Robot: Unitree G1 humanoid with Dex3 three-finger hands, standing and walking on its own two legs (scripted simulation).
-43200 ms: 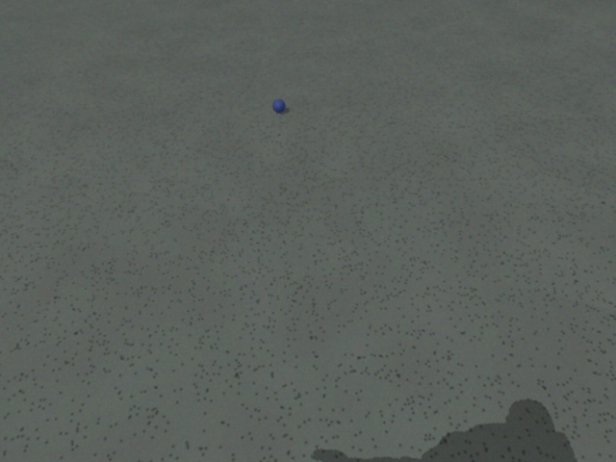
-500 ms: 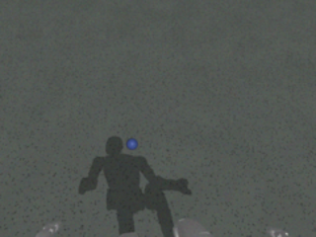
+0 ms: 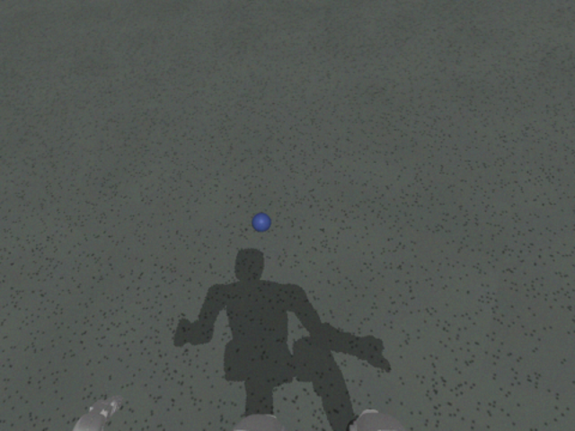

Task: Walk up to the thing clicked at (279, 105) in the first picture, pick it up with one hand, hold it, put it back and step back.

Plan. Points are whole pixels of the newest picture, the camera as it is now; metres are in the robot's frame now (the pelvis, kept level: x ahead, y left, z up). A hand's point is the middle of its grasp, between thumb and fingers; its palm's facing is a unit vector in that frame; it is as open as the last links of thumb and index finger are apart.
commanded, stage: step back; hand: left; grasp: from above
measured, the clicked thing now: (261, 222) +0.90 +0.20 -0.72
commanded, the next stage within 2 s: stand in 1.34 s
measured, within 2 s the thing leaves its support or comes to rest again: neither
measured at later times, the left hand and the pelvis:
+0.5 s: hand out of the picture -0.11 +0.25 -0.15, palm faces -0.04 -0.92 -0.38, open 7.4 cm; pelvis -0.16 -0.01 +0.00, yaw -3 degrees
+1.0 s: hand out of the picture -0.04 +0.26 -0.14, palm faces -0.04 -0.91 -0.40, open 7.4 cm; pelvis -0.15 -0.01 +0.00, yaw -2 degrees
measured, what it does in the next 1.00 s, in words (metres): walks backwards: left foot, then right foot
